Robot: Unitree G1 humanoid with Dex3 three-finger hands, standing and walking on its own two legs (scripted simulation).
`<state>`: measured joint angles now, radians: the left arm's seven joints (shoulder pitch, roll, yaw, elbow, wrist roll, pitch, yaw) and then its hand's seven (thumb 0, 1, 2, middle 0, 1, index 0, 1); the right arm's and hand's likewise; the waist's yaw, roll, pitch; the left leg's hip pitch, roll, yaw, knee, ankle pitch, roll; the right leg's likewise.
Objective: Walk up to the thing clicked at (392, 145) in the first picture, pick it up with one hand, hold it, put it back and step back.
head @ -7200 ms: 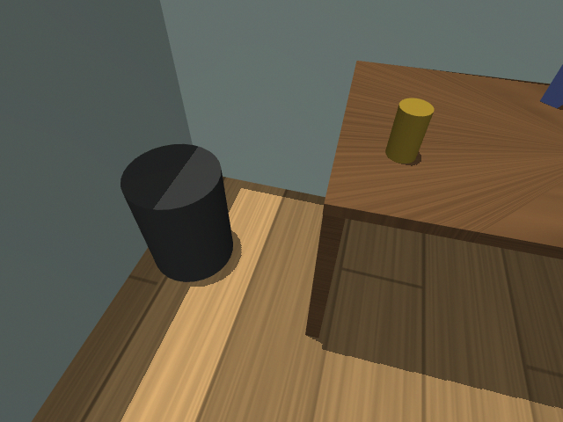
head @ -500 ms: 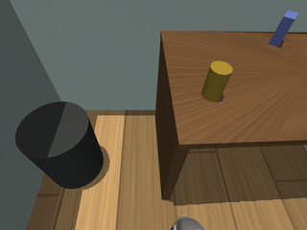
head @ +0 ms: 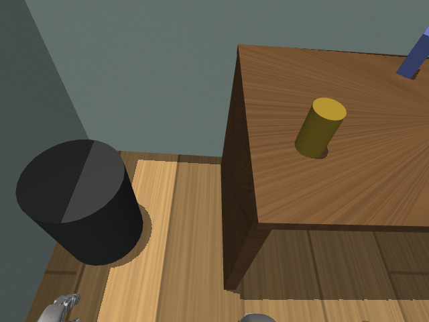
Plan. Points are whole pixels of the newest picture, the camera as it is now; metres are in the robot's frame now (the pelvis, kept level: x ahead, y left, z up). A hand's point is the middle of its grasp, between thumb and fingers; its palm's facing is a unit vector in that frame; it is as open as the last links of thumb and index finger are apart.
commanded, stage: walk up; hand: right
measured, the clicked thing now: (318, 129) +0.53 -0.23 +0.04
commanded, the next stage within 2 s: stand in 1.60 s
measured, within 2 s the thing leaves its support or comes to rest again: neither
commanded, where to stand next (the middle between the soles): +0.01 -0.02 m, yaw +0 degrees
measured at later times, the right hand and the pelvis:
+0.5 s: hand out of the picture +0.06 -0.27 -0.15, palm faces -0.04 +0.95 -0.32, open 7.4 cm; pelvis -0.03 -0.03 +0.01, yaw +1 degrees
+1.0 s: hand out of the picture +0.04 -0.27 -0.13, palm faces -0.05 +0.94 -0.34, open 7.4 cm; pelvis -0.04 -0.02 +0.02, yaw +1 degrees
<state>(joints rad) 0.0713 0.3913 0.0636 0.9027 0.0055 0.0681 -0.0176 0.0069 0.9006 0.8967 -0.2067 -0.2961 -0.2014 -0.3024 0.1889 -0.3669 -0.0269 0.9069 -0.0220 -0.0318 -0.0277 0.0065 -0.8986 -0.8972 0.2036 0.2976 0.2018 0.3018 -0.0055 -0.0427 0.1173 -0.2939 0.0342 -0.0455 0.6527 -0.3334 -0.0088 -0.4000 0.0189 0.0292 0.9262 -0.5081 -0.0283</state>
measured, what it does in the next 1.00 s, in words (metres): steps on the spot: right foot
